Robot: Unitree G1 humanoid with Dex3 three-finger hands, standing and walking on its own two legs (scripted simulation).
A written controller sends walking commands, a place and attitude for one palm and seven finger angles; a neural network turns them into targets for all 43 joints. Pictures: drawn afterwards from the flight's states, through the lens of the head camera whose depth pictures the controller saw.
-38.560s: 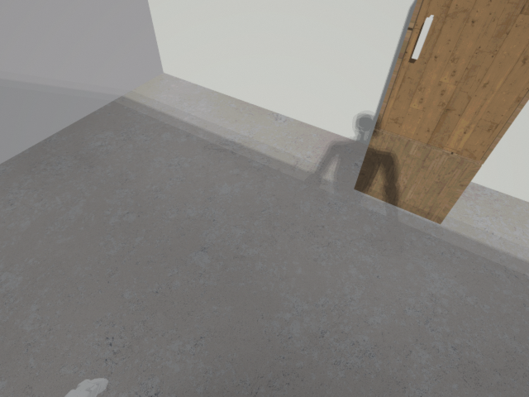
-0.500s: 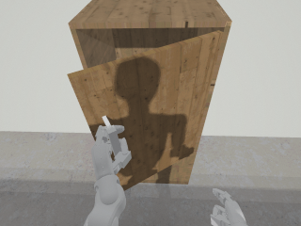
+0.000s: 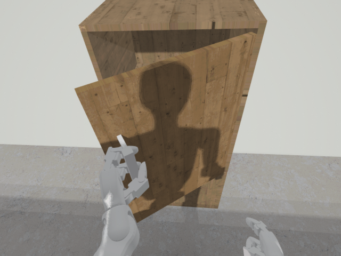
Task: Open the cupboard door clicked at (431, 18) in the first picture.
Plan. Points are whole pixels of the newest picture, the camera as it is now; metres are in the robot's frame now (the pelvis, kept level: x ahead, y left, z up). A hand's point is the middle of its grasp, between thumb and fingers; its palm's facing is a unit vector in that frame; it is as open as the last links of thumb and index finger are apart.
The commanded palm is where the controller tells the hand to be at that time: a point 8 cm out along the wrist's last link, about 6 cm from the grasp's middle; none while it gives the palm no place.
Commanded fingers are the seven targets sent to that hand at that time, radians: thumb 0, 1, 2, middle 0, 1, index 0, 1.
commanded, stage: open thumb and fingers to let go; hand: left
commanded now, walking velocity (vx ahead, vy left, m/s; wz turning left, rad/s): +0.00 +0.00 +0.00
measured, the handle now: (129, 161) +0.31 +0.11 +0.09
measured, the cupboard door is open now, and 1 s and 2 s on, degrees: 35 39 38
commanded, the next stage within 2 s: slide the hand sideways off the handle in 0.64 s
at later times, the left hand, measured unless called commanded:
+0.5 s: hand (133, 183) +0.25 +0.09 +0.09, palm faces +0.31 -0.95 -0.02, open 14.3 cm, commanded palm +0.20 +0.11 +0.09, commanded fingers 0.00 -0.50 0.30 -0.19 -0.55 -0.19 -0.55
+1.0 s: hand (136, 210) +0.20 +0.08 +0.09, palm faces -0.18 -0.98 +0.02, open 16.5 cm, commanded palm +0.18 +0.13 +0.09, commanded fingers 0.00 -0.50 0.30 -0.15 -0.30 -0.15 -0.30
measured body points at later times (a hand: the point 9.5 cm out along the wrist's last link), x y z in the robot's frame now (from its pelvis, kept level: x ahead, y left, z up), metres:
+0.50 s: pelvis -0.02 +0.03 +0.00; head -0.03 +0.01 +0.45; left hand +0.23 +0.14 +0.09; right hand +0.16 -0.19 -0.09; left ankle +0.02 +0.19 -0.70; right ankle -0.06 -0.09 -0.70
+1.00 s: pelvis -0.04 +0.05 +0.00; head -0.04 +0.03 +0.45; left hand +0.20 +0.13 +0.10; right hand +0.13 -0.17 -0.09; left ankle +0.02 +0.19 -0.70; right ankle -0.06 -0.09 -0.70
